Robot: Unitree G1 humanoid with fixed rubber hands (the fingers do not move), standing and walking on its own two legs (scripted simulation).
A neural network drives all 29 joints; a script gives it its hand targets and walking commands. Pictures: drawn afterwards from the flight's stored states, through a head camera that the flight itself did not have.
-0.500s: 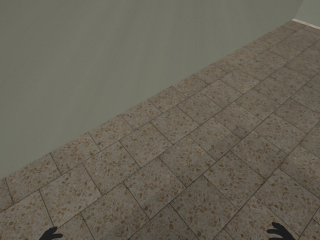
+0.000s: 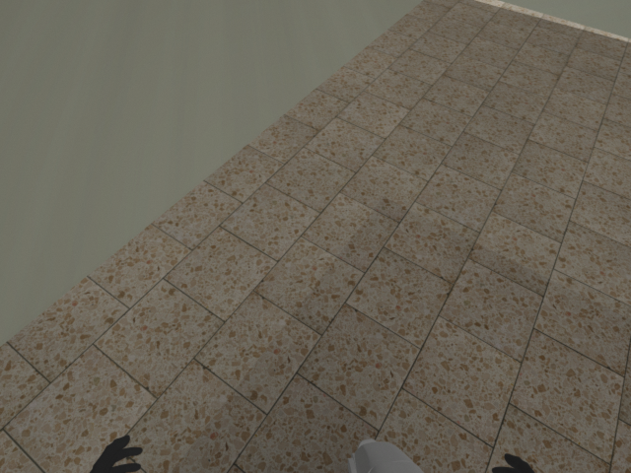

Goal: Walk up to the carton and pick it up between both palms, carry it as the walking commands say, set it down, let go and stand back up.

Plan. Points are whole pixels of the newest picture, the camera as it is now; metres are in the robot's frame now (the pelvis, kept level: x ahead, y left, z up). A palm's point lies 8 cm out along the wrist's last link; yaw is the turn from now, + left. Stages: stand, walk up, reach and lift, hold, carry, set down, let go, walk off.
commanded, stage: walk up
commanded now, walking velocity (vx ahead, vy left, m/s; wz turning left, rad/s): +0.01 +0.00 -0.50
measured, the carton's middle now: out of the picture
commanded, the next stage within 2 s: none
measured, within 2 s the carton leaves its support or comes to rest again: neither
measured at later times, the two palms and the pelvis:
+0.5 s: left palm out of the picture +0.13 +0.23 -0.10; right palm out of the picture -0.01 -0.31 -0.11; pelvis -0.03 -0.02 +0.00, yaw -18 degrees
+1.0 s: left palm (176, 415) +0.21 +0.20 -0.12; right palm out of the picture -0.10 -0.25 -0.09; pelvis -0.02 +0.03 +0.01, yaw -32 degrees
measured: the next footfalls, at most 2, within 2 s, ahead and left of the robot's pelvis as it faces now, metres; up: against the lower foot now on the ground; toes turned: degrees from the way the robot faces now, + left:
right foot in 0.32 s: -0.04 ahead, -0.13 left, +0.00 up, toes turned -17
left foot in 0.72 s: +0.08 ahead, +0.10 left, +0.00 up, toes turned -20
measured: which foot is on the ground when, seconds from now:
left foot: down 0.00-0.32, up 0.34-0.70, down 0.72-1.00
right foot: up 0.00-0.30, down 0.32-0.72, up 0.74-1.00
